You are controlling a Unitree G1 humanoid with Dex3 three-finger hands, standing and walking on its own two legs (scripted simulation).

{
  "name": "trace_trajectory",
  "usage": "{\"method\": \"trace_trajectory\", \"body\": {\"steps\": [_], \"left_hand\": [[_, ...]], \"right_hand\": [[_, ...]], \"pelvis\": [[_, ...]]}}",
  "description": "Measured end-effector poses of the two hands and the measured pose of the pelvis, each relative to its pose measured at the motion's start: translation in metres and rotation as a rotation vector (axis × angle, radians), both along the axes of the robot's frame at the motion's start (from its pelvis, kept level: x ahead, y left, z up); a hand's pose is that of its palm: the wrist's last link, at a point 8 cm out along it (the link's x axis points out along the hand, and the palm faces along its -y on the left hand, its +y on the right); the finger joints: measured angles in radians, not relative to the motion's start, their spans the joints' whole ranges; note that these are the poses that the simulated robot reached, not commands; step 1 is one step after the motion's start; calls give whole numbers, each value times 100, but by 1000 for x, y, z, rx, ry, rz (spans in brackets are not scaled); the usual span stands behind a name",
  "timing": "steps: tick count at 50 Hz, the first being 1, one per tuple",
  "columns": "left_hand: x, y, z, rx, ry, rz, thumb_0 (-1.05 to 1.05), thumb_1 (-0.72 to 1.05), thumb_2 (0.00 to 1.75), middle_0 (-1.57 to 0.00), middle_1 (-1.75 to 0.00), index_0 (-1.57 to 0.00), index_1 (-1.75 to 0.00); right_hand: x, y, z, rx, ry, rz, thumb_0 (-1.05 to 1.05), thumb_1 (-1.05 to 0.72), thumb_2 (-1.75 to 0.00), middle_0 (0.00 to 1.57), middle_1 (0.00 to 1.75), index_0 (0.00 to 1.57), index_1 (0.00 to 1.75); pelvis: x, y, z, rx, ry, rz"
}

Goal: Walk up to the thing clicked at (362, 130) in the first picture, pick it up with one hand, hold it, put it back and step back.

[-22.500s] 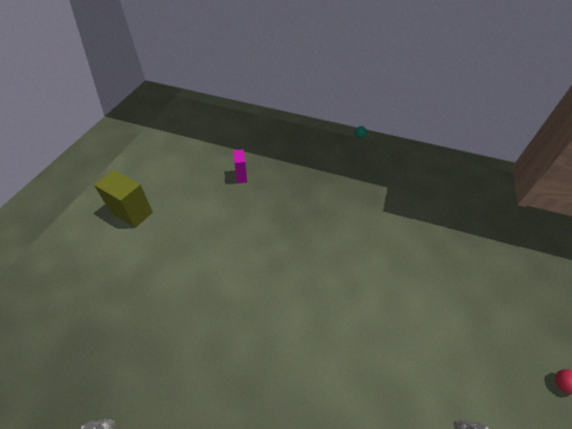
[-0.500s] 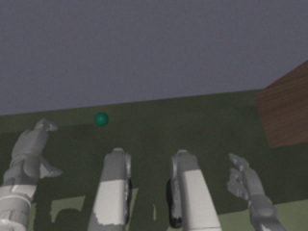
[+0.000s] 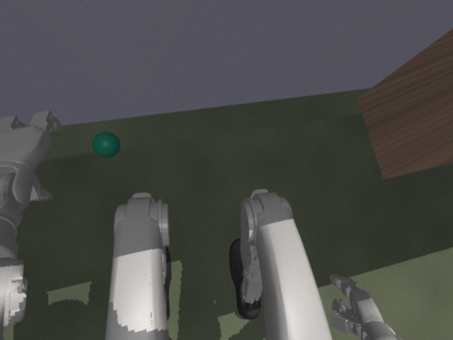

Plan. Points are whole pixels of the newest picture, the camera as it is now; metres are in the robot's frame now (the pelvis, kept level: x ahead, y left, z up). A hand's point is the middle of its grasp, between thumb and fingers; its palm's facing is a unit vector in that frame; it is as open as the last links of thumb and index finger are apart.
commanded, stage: rise first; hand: left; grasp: from above
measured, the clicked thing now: (106, 144) +0.49 +0.27 -0.36
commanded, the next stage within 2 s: approach in 1.10 s
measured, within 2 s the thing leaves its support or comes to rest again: neither
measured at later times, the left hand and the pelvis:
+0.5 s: hand (57, 156) +0.42 +0.32 -0.21, palm faces -0.46 -0.07 -0.89, open 13.8 cm; pelvis +0.01 +0.00 -0.04, yaw -2 degrees
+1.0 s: hand (67, 153) +0.43 +0.31 -0.24, palm faces -0.47 -0.08 -0.88, open 14.1 cm; pelvis +0.01 +0.00 -0.05, yaw -3 degrees
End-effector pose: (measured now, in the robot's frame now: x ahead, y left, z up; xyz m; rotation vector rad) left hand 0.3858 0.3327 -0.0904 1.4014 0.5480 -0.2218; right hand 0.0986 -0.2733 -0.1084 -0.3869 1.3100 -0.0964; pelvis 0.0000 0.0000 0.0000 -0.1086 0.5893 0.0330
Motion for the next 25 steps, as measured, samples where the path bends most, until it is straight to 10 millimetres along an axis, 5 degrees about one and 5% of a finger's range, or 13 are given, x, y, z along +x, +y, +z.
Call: {"method": "trace_trajectory", "body": {"steps": [25], "left_hand": [[36,-9,-60,67,-18,-98,0,-47,95,-14,-95,-14,-95]], "right_hand": [[4,4,-43,12,77,59,0,-91,-90,20,30,20,30]], "pelvis": [[8,-1,-43,-12,8,-22]]}}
